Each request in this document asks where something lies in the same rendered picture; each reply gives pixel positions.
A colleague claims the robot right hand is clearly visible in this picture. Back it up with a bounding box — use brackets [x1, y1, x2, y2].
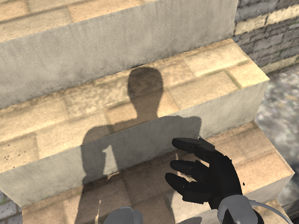
[164, 137, 245, 210]

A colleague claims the robot left thigh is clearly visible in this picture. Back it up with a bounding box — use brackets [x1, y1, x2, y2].
[103, 208, 144, 224]

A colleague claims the right robot forearm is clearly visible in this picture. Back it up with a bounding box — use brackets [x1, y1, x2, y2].
[217, 194, 264, 224]

